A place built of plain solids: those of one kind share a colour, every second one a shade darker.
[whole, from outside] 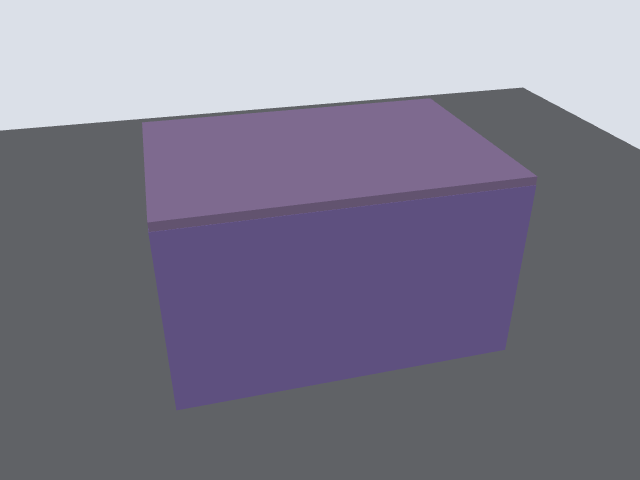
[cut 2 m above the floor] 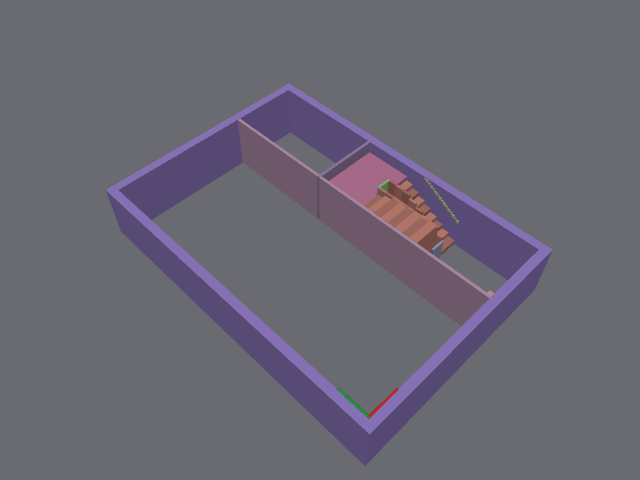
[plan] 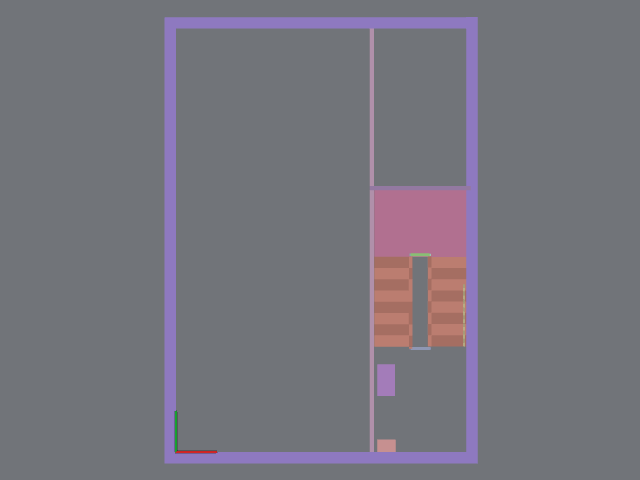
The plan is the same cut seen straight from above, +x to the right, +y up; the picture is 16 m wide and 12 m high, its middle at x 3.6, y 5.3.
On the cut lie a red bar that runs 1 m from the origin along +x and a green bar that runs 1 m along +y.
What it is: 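A small block of dwellings, 7.3 m wide and 10.6 m deep inside, its common dog-leg stair of 18 risers of 173 mm a storey on goings of 280 mm, 0.96 m wide flights and a well of 0.38 m; the dwelling on the first floor; a hall, a living room, a bedroom, a kitchen, the bathroom shut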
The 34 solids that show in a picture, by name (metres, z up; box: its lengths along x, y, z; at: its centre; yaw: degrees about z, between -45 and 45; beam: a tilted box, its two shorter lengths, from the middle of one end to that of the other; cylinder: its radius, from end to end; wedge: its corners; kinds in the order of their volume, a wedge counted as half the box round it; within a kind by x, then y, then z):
{
 "wall_1": {"box": [0.29, 11.16, 6.3], "at": [-0.14, 5.29, 3.1]},
 "wall_2": {"box": [7.83, 0.29, 6.3], "at": [3.63, -0.14, 3.1]},
 "wall_3": {"box": [7.83, 0.29, 6.3], "at": [3.63, 10.73, 3.1]},
 "wall_4": {"box": [0.29, 11.16, 6.3], "at": [7.4, 5.29, 3.1]},
 "roof_slab_1": {"box": [7.81, 11.14, 0.44], "at": [3.63, 5.29, 6.31]},
 "piece_1": {"box": [0.96, 0.29, 3.0], "at": [5.43, 2.77, 1.45]},
 "piece_2": {"box": [0.96, 0.29, 2.83], "at": [5.43, 3.05, 1.36]},
 "piece_3": {"box": [0.96, 0.29, 2.65], "at": [5.43, 3.33, 1.28]},
 "piece_4": {"box": [0.96, 0.29, 2.48], "at": [5.43, 3.62, 1.19]},
 "piece_5": {"box": [0.96, 0.29, 2.31], "at": [5.43, 3.9, 1.1]},
 "piece_6": {"box": [0.96, 0.29, 2.13], "at": [5.43, 4.18, 1.02]},
 "piece_7": {"box": [0.96, 0.29, 1.96], "at": [5.43, 4.46, 0.93]},
 "piece_8": {"box": [0.96, 0.29, 1.78], "at": [5.43, 4.74, 0.84]},
 "piece_9": {"box": [0.09, 0.28, 1.09], "at": [5.87, 4.74, 2.11]},
 "piece_10": {"box": [0.09, 0.28, 1.14], "at": [6.34, 2.78, 0.52]},
 "piece_11": {"box": [0.09, 0.28, 1.84], "at": [6.34, 3.91, 0.87]},
 "piece_12": {"box": [0.09, 0.28, 2.01], "at": [6.34, 4.19, 0.96]},
 "piece_13": {"box": [0.09, 0.28, 2.18], "at": [6.34, 4.47, 1.04]},
 "piece_14": {"box": [0.09, 0.28, 2.36], "at": [6.34, 4.75, 1.13]},
 "piece_15": {"box": [0.96, 0.29, 0.22], "at": [6.78, 2.78, 0.06]},
 "piece_16": {"box": [0.96, 0.29, 0.4], "at": [6.78, 3.06, 0.15]},
 "piece_17": {"box": [0.96, 0.29, 0.57], "at": [6.78, 3.34, 0.24]},
 "piece_18": {"box": [0.96, 0.29, 0.74], "at": [6.78, 3.62, 0.32]},
 "piece_19": {"box": [0.96, 0.29, 0.92], "at": [6.78, 3.9, 0.41]},
 "piece_20": {"box": [0.96, 0.29, 1.09], "at": [6.78, 4.18, 0.5]},
 "piece_21": {"box": [0.96, 0.29, 1.26], "at": [6.78, 4.46, 0.58]},
 "piece_22": {"box": [0.96, 0.29, 1.44], "at": [6.78, 4.74, 0.67]},
 "half_1": {"box": [2.3, 1.67, 1.61], "at": [6.1, 5.71, 0.76]},
 "core_wall_low_1": {"box": [0.11, 10.59, 3.01], "at": [4.9, 5.29, 1.46]},
 "core_wall_back_1": {"box": [2.53, 0.11, 6.14], "at": [6.1, 6.6, 3.02]},
 "hung_more_letter_boxes_1": {"box": [0.46, 0.31, 1.49], "at": [5.26, 0.16, 0.69]},
 "ground_whole_1": {"box": [0.48, 0.08, 1.0], "at": [6.1, 2.59, 0.45]},
 "whole_1": {"box": [0.48, 0.08, 0.95], "at": [6.1, 4.93, 2.04]},
 "laid_doormat_1": {"box": [0.45, 0.8, 0.05], "at": [5.25, 1.8, -0.02]}
}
